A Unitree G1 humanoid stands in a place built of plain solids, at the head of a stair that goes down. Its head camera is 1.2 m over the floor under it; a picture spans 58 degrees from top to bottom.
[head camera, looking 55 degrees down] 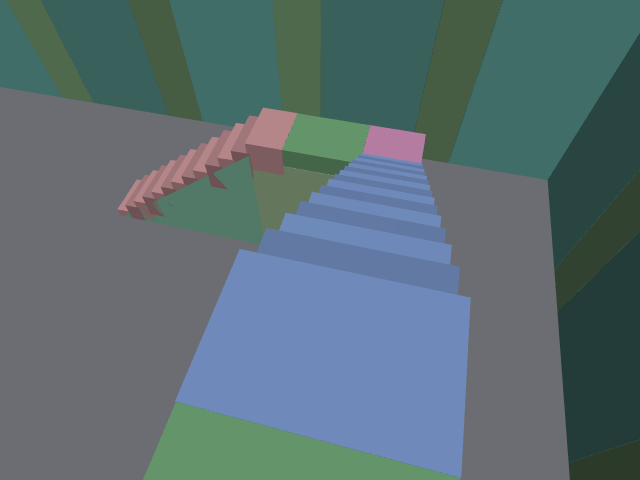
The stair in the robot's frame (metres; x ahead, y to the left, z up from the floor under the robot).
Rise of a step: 0.18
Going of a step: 0.23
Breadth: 0.76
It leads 14 degrees to the right of straight ahead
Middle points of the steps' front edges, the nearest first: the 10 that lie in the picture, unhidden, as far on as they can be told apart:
0.71 -0.10 0.00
0.93 -0.15 -0.18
1.16 -0.21 -0.36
1.38 -0.26 -0.54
1.60 -0.32 -0.73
1.83 -0.38 -0.91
2.05 -0.43 -1.09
2.27 -0.49 -1.27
2.50 -0.54 -1.46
2.72 -0.60 -1.64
